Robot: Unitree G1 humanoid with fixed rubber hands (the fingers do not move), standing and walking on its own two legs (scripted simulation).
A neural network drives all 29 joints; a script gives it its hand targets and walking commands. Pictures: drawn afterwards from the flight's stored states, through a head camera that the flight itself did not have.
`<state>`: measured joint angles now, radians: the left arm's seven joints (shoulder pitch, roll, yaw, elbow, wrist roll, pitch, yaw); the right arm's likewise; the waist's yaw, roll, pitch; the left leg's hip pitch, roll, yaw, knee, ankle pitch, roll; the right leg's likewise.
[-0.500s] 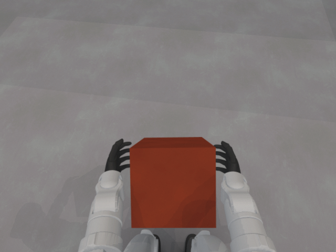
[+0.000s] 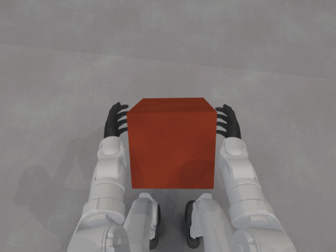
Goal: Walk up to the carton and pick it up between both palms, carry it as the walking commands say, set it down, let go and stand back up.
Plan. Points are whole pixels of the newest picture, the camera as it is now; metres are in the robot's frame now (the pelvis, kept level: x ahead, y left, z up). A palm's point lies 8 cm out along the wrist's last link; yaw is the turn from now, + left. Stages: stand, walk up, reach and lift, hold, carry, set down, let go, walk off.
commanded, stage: set down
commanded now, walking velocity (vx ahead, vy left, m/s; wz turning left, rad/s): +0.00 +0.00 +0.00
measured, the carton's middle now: (172, 136) +0.41 +0.01 -0.19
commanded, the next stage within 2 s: none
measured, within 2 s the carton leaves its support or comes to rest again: neither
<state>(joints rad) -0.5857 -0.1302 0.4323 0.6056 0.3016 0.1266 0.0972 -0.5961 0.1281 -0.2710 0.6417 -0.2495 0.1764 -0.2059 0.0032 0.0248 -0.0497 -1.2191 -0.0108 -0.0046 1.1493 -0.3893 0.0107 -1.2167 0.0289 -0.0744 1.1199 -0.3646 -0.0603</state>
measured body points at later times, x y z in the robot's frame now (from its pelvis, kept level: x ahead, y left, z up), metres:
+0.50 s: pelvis -0.01 +0.00 -0.08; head +0.22 -0.01 +0.31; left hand +0.42 +0.16 -0.16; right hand +0.43 -0.13 -0.16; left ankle +0.07 +0.11 -0.63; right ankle +0.08 -0.09 -0.63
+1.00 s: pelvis -0.02 +0.00 -0.14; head +0.25 +0.00 +0.22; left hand +0.44 +0.16 -0.25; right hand +0.46 -0.13 -0.24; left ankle +0.07 +0.11 -0.63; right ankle +0.08 -0.09 -0.63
